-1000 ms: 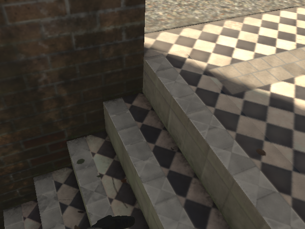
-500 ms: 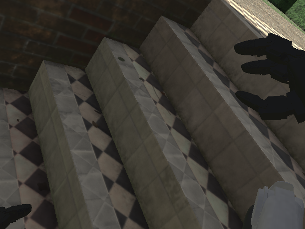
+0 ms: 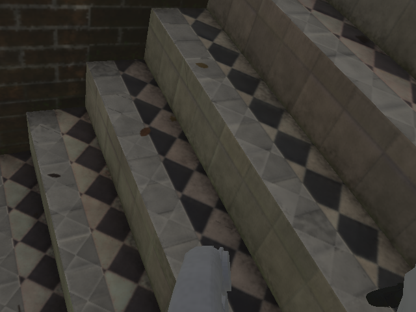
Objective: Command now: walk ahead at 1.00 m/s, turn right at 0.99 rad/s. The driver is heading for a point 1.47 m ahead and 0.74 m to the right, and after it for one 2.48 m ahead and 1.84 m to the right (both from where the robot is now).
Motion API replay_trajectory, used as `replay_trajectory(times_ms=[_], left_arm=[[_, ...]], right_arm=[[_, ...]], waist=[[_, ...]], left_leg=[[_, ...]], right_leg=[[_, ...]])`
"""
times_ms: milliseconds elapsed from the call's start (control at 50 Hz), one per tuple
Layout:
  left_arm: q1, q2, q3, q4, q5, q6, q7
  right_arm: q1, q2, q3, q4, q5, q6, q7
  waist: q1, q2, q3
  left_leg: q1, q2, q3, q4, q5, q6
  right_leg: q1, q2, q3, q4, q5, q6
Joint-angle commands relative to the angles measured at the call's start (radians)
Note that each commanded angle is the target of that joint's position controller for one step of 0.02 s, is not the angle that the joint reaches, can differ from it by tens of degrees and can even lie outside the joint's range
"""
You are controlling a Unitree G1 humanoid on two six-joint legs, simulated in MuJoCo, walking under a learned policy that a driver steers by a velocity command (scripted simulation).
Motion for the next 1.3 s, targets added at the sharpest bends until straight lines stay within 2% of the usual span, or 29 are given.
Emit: replay_trajectory(times_ms=[20, 60, 100, 180, 220, 240, 260, 280, 320, 380, 420, 460, 500, 540, 580, 620, 680, 700, 740, 780, 820, 860, 920, 980, 1040, 1100, 1120, 1180, 1300], left_arm=[[-0.140, 0.082, -0.102, -0.318, 0.064, 0.035, -0.020], [0.037, 0.200, -0.022, -0.229, 0.018, -0.007, 0.022], [0.089, 0.071, -0.012, -0.149, 0.046, -0.055, -0.042], [0.839, 0.061, 0.031, 0.488, 0.203, -0.018, 0.000], [-0.078, 0.109, 0.025, 0.129, 0.117, -0.455, -0.109], [-1.113, -0.050, -0.145, -0.131, 0.017, -0.416, -0.105], [-0.915, -0.406, -0.261, -0.445, -0.149, -0.227, -0.173], [0.061, -0.361, -0.270, -0.378, -0.135, -0.127, -0.220], [-0.048, 0.366, 0.018, -0.173, 0.069, 0.050, -0.189], [-0.419, -0.064, -0.132, -0.483, 0.140, 0.179, -0.218], [-0.638, 0.161, -0.050, -0.626, 0.121, 0.102, -0.215], [0.317, 0.072, -0.109, -0.149, 0.087, 0.162, -0.139], [0.238, 0.424, 0.000, -0.225, 0.183, 0.180, -0.186], [-0.350, 0.468, -0.024, -0.246, 0.234, 0.168, -0.172], [-0.625, 0.327, -0.022, -0.325, 0.216, 0.175, -0.195], [-0.451, 0.236, -0.048, -0.248, 0.162, 0.185, -0.178], [-1.013, 0.300, -0.095, -0.432, 0.086, 0.136, -0.164], [-0.242, 0.038, -0.112, -0.398, 0.019, 0.138, -0.194], [-0.464, -0.232, -0.265, -0.413, 0.022, 0.025, -0.101], [0.094, -0.029, -0.252, -0.457, 0.180, 0.032, -0.122], [-0.146, 0.320, -0.151, -0.282, 0.256, 0.093, -0.118], [-0.241, 0.316, -0.190, -0.300, 0.132, 0.149, -0.144], [-1.425, 0.617, -0.021, -0.679, -0.053, 0.071, -0.261], [-1.147, 0.587, -0.011, -0.418, 0.071, 0.180, -0.376], [-1.222, 0.546, -0.109, -0.305, 0.141, 0.202, -0.360], [-1.670, 0.337, -0.084, -0.306, -0.017, 0.196, -0.418], [-2.354, 0.362, -0.062, -0.638, 0.026, 0.194, -0.479], [-1.198, 0.346, 0.024, -0.100, -0.138, 0.173, -0.470], [-1.248, 0.414, -0.108, 0.034, 0.216, 0.174, -0.424]], right_arm=[[-0.538, -0.064, 0.030, -0.384, -0.110, -0.015, 0.042], [-0.432, -0.028, 0.051, -0.360, 0.105, -0.046, 0.000], [-0.171, -0.546, -0.164, -0.004, 0.202, -0.011, -0.008], [-1.922, -0.214, -0.146, -0.235, 0.237, 0.002, 0.138], [-1.901, -0.344, -0.173, -0.408, 0.108, -0.104, 0.027], [-0.328, -0.356, -0.213, -0.050, 0.207, -0.134, -0.045], [0.276, -0.374, -0.078, 0.238, 0.051, -0.111, -0.094], [-0.396, -0.278, -0.092, 0.234, 0.024, -0.159, -0.054], [-0.718, 0.269, -0.001, 0.098, 0.051, -0.001, 0.128], [-0.947, 0.156, 0.058, 0.037, -0.030, 0.030, 0.215], [-0.991, 0.057, 0.098, 0.014, -0.061, 0.036, 0.188], [-1.312, -0.160, -0.089, 0.009, -0.031, 0.001, 0.104], [-1.535, -0.025, -0.049, -0.066, 0.011, 0.085, 0.042], [-1.193, -0.203, -0.120, -0.035, 0.034, 0.077, 0.053], [-1.336, -0.233, -0.109, 0.110, -0.033, 0.099, -0.065], [-0.763, -0.241, -0.189, 0.246, 0.014, 0.035, -0.133], [-0.541, -0.233, -0.234, 0.369, -0.022, -0.094, -0.035], [-1.084, -0.186, -0.219, 0.301, -0.027, -0.098, -0.026], [-0.793, -0.103, -0.176, 0.259, -0.025, -0.025, 0.138], [-1.557, -0.274, -0.184, -0.001, -0.041, -0.092, 0.110], [-0.871, -0.220, -0.237, 0.220, 0.007, 0.027, 0.116], [-0.038, -0.233, -0.221, 0.535, -0.016, -0.013, 0.125], [0.765, -0.756, -0.501, 0.953, -0.236, -0.233, 0.062], [-0.714, -0.708, -0.438, 0.647, 0.063, -0.255, 0.099], [0.630, -0.572, -0.387, 0.989, -0.080, -0.107, 0.047], [1.145, -0.469, -0.411, 1.327, -0.086, -0.132, -0.037], [0.777, -0.135, -0.279, 1.288, -0.140, -0.144, -0.160], [0.016, -0.113, -0.156, 0.943, -0.132, -0.240, -0.216], [-0.847, -0.021, -0.117, 0.526, 0.105, -0.080, -0.146]], waist=[[-0.195, 0.415, -0.179], [-0.281, -0.354, -0.426], [-0.329, 0.122, -1.001], [0.257, 0.609, -0.554], [0.143, -2.318, -0.356], [-1.032, -2.307, -0.272], [-0.730, -0.610, -0.965], [-0.125, 1.101, -1.320], [0.012, 0.220, -0.757], [-0.065, -0.306, -0.079], [0.118, -0.623, 0.067], [0.376, -0.103, -0.976], [0.443, 0.303, -0.945], [0.083, -0.445, -0.929], [0.200, -0.255, -0.533], [-0.066, -0.406, -1.046], [-0.486, 0.041, -1.222], [0.201, 0.233, -1.007], [-0.110, 0.337, -0.761], [0.409, 0.255, -0.984], [0.094, -0.679, -0.744], [-0.219, -1.126, -0.953], [-0.548, -0.370, -1.627], [0.296, 0.414, -0.741], [-0.180, -1.140, -1.029], [-0.552, -0.528, -1.165], [-0.612, -0.259, -0.635], [-0.111, -0.224, -0.847], [0.099, -0.723, -0.744]], left_leg=[[-0.533, 0.255, -0.622, -1.768, -1.090, 0.030], [0.315, 0.146, -0.808, -0.924, -0.575, -0.149], [1.217, 0.307, -0.758, -0.904, -0.334, -0.427], [-0.263, -0.236, 0.713, -0.904, 0.226, -1.243], [-0.982, 0.498, -1.358, 1.287, -1.854, -0.584], [0.027, 0.264, -1.705, 0.742, -1.771, -0.277], [1.420, 0.058, -0.732, -0.019, -0.230, 0.169], [1.454, 0.192, -0.312, -0.488, 0.243, 0.267], [0.558, -0.400, 0.390, 0.033, 0.600, -0.043], [0.027, -0.229, -0.058, -0.294, -0.044, 0.046], [0.279, -0.068, 0.058, -0.333, 0.024, 0.211], [-0.313, 0.113, 0.097, -0.087, -0.312, 0.066], [0.213, -0.207, 0.205, 0.050, 0.182, -0.071], [0.205, -0.163, 0.256, 0.483, -0.223, -0.115], [-0.001, -0.085, 0.144, 0.399, -0.244, -0.113], [0.449, -0.092, -0.053, 0.502, -0.136, -0.072], [0.275, -0.134, 0.206, 0.226, 0.320, -0.136], [0.103, -0.132, 0.220, -0.724, 0.578, -0.046], [0.711, -0.258, 0.465, -1.385, 1.772, 0.177], [0.835, -0.011, 0.199, -0.855, 1.588, 0.413], [0.803, -0.256, 0.195, -0.391, 0.701, 0.195], [1.479, -0.414, 0.596, -0.570, 0.434, 0.016], [1.190, 0.320, 0.761, -0.891, -0.237, -0.018], [0.521, 0.317, 0.564, -0.651, 0.274, 0.152], [1.597, -0.076, 0.664, -0.859, 0.424, 0.213], [1.246, -0.010, 0.908, -1.087, -0.135, -0.135], [0.545, -0.252, 0.865, -1.125, -0.149, -0.038], [0.414, -0.139, 0.830, -0.855, -0.158, -0.010], [0.438, -0.188, 0.004, -0.061, 0.284, 0.133]], right_leg=[[0.318, 0.263, -0.094, 0.941, 0.656, 0.251], [0.140, 0.155, 0.187, 0.653, 0.286, 0.303], [-0.348, 0.389, -0.085, 1.109, -0.516, 0.235], [0.679, 0.362, -0.419, 1.260, -1.184, 0.196], [-0.170, -0.343, 0.999, -0.200, -0.917, 0.019], [-0.522, -0.069, 0.789, -0.749, 0.086, -0.026], [-0.197, 0.024, 0.151, -0.846, 0.661, 0.051], [0.258, -0.166, 0.367, -0.767, 0.242, -0.060], [0.695, 0.181, 0.138, -0.733, -0.210, 0.095], [0.741, 0.125, 0.253, -1.030, 0.049, 0.078], [-0.109, 0.090, 0.057, -1.426, -0.055, 0.136], [1.030, -0.207, 0.298, -0.184, 0.378, 0.192], [0.841, -0.131, 0.213, -0.383, -0.158, 0.191], [0.348, -0.172, 0.022, -0.593, -0.352, 0.209], [-0.075, -0.283, 0.075, -0.585, -0.761, 0.168], [0.371, -0.210, 0.177, -0.375, -0.360, 0.203], [1.099, -0.042, 0.105, -0.070, -0.737, 0.244], [1.933, -0.187, 0.303, -0.663, -0.104, 0.088], [1.850, -0.112, 0.541, -1.154, 1.543, -0.245], [1.153, 0.105, 0.382, -1.371, -0.509, 0.151], [1.207, -0.178, 1.086, -2.652, -0.464, 0.122], [1.193, 0.097, 0.359, -2.916, 0.547, 0.577], [1.548, 0.205, 0.255, -1.640, -0.121, 1.862], [0.734, -0.270, 0.880, -1.784, -1.794, 1.201], [1.168, -0.102, 0.627, -3.009, 0.094, 0.891], [1.678, 0.170, 0.276, -2.064, 0.169, 1.275], [1.276, 0.365, 0.206, -1.767, -0.529, 1.195], [1.724, 0.221, 0.435, -1.564, -0.556, 1.270], [1.431, -0.038, 0.409, -1.416, -0.240, -0.119]])
Keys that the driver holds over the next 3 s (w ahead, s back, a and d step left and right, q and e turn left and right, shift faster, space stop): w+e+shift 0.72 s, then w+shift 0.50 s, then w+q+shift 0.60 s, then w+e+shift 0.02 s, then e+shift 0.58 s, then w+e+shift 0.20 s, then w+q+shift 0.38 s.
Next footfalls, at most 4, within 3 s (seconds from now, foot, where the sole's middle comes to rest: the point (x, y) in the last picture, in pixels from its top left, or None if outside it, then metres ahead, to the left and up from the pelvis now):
0.40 left None -0.08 0.62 -1.14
0.72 right None -0.41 0.54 -1.33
0.74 left None -0.41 0.84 -1.56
1.60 left None -0.63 1.04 -1.79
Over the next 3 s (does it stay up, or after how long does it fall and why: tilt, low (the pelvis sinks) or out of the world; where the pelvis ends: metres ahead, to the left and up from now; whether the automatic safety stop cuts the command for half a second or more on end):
stays up -1.38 1.71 -1.70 its command is cut before an obstacle after 1.0 s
